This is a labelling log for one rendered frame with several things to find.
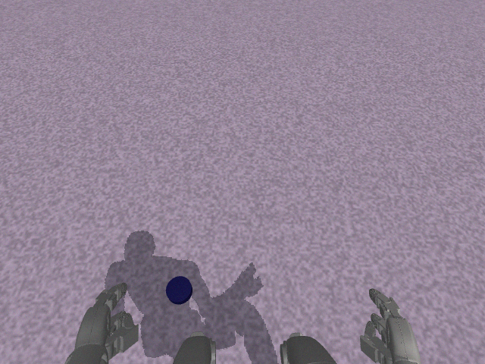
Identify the left robot arm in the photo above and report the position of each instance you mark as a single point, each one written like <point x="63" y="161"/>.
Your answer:
<point x="88" y="354"/>

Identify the left robot hand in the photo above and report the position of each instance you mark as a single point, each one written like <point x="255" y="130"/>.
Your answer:
<point x="98" y="327"/>

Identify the right robot hand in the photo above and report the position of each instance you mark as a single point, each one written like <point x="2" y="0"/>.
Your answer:
<point x="398" y="341"/>

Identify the tin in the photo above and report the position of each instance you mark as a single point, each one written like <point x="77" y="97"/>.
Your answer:
<point x="179" y="290"/>

